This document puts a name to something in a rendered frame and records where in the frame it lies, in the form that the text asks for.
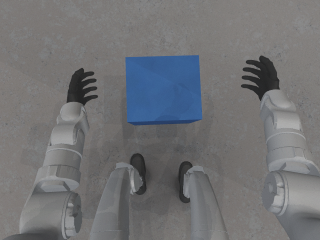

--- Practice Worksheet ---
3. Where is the left robot shin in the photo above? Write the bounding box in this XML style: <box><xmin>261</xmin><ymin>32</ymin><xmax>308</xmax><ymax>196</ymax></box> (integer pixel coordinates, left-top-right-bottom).
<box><xmin>110</xmin><ymin>162</ymin><xmax>143</xmax><ymax>191</ymax></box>

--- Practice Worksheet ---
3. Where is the left robot hand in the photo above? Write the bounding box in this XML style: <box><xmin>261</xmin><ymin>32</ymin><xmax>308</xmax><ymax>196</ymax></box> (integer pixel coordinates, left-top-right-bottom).
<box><xmin>66</xmin><ymin>68</ymin><xmax>98</xmax><ymax>106</ymax></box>

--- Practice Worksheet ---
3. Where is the right robot forearm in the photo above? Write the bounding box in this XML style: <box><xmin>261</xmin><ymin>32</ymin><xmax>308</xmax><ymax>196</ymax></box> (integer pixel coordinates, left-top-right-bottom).
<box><xmin>259</xmin><ymin>89</ymin><xmax>320</xmax><ymax>177</ymax></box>

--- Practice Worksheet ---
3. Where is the carton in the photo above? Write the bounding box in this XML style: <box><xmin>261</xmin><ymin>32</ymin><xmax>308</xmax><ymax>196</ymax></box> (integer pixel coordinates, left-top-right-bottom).
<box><xmin>125</xmin><ymin>55</ymin><xmax>203</xmax><ymax>126</ymax></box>

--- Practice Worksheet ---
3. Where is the left robot forearm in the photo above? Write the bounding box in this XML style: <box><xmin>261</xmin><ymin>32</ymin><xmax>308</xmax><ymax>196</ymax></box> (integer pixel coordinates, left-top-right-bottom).
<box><xmin>19</xmin><ymin>102</ymin><xmax>90</xmax><ymax>234</ymax></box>

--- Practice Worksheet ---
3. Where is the left robot upper arm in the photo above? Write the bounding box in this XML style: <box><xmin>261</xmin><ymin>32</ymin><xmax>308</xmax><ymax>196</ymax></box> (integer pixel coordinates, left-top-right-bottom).
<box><xmin>2</xmin><ymin>191</ymin><xmax>83</xmax><ymax>240</ymax></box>

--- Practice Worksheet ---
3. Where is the right robot upper arm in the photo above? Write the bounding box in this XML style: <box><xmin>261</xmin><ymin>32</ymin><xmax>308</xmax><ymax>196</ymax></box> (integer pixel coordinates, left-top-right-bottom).
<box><xmin>261</xmin><ymin>169</ymin><xmax>320</xmax><ymax>240</ymax></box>

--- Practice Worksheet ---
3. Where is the left robot thigh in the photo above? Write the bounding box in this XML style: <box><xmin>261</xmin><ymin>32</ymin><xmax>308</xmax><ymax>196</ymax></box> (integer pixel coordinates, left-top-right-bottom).
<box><xmin>89</xmin><ymin>167</ymin><xmax>138</xmax><ymax>240</ymax></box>

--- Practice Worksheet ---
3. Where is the right robot hand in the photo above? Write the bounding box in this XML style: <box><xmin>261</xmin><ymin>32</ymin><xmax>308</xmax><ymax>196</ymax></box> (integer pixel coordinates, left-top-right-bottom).
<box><xmin>241</xmin><ymin>55</ymin><xmax>280</xmax><ymax>101</ymax></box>

